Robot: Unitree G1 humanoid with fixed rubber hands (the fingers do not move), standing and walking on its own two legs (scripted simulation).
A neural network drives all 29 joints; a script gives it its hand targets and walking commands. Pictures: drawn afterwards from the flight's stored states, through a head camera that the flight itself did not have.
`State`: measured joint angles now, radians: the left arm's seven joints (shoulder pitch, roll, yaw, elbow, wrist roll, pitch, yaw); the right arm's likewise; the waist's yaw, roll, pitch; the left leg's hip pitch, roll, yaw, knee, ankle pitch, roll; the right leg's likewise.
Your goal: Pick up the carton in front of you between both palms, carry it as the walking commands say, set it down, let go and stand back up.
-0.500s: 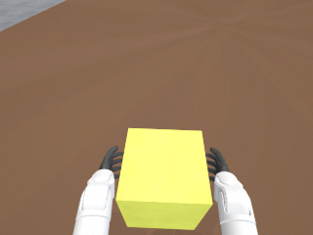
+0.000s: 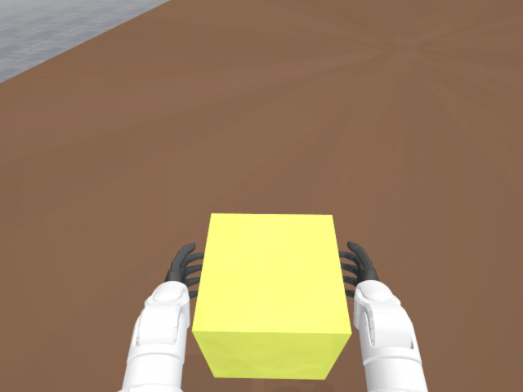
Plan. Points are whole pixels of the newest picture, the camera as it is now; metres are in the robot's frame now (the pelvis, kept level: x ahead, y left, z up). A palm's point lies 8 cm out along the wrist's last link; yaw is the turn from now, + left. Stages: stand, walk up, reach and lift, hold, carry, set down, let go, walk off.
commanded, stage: hold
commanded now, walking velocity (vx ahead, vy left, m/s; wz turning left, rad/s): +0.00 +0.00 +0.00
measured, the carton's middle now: (270, 300) +0.31 +0.00 -0.05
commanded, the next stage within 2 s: set down in 0.16 s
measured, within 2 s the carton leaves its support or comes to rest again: neither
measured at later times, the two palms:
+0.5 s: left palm (193, 275) +0.33 +0.13 +0.01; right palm (366, 276) +0.32 -0.17 +0.00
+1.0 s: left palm (216, 299) +0.40 +0.13 -0.20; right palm (345, 309) +0.37 -0.17 -0.20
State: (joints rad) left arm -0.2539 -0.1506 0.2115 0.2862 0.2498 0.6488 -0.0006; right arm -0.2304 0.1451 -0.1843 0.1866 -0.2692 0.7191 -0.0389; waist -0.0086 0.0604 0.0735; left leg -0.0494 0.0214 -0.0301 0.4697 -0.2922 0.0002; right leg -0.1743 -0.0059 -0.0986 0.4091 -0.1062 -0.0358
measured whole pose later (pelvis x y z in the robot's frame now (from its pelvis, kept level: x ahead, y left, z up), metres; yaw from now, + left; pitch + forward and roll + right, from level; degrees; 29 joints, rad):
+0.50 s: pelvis +0.00 +0.00 -0.01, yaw +1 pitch -4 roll -1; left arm -0.53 -0.21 0.52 0.60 0.45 0.48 -0.04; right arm -0.53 0.19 -0.49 0.50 -0.42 0.58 0.02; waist -0.06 0.08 0.09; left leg -0.21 0.00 -0.09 0.64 -0.36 0.01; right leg -0.32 0.02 -0.08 0.55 -0.16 -0.04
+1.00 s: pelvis -0.03 +0.04 -0.12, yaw +2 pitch +34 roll +1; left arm -0.71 -0.11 0.30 0.61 0.15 0.16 0.11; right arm -0.67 0.06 -0.45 0.50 -0.21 0.20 0.01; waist -0.10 0.08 -0.08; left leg -1.32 -0.10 -0.03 1.22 -0.49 0.02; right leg -1.43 -0.02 0.07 1.12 -0.29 0.06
